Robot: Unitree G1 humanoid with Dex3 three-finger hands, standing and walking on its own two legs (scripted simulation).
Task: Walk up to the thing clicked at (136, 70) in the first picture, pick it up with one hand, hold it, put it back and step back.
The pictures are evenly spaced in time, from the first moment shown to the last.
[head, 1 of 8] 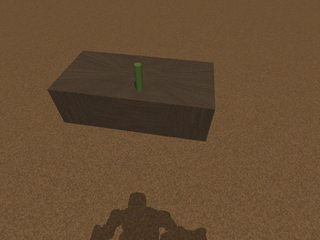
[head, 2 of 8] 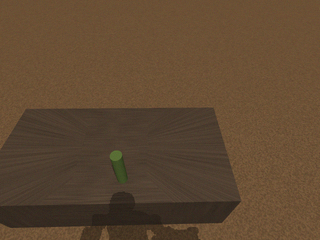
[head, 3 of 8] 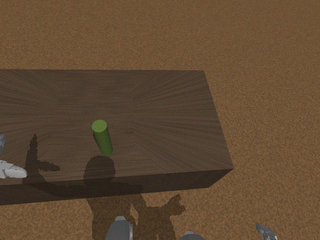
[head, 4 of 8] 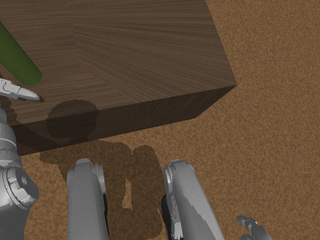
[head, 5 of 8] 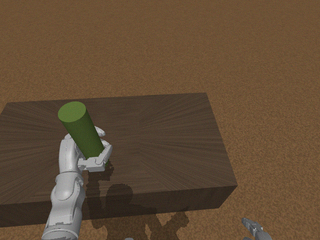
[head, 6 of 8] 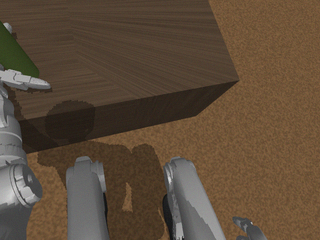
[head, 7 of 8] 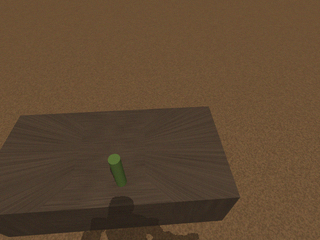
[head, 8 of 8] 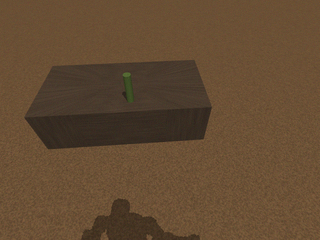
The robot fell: no
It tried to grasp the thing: yes
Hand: left
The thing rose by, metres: 0.37
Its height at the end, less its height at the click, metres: +0.00
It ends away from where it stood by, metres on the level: 0.01
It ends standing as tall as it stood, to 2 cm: yes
